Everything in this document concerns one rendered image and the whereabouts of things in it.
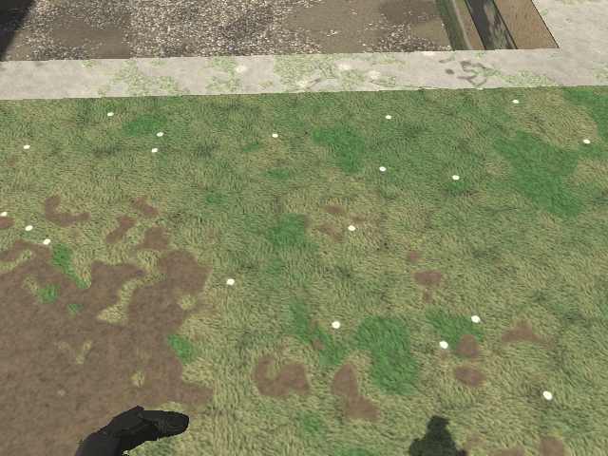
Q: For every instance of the robot left hand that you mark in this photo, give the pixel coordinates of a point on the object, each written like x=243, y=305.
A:
x=130, y=429

